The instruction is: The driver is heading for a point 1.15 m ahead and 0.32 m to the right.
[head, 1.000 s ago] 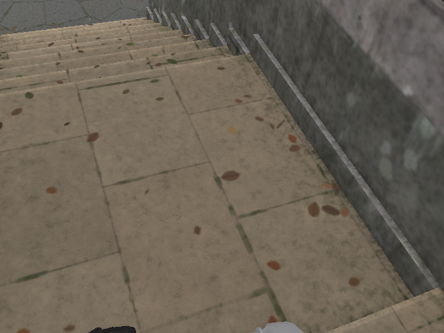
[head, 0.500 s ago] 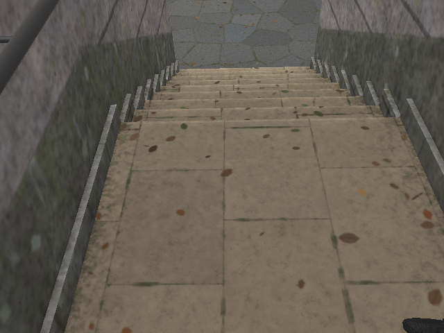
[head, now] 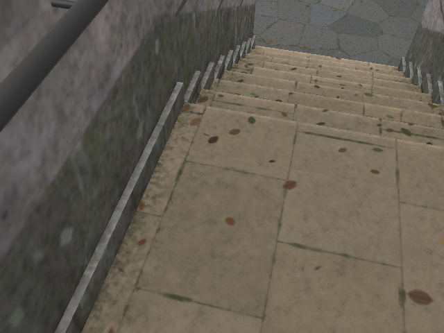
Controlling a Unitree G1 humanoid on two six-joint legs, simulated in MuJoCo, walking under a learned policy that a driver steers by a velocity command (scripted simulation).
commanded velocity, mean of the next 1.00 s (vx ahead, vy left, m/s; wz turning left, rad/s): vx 0.16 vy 0.00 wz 0.03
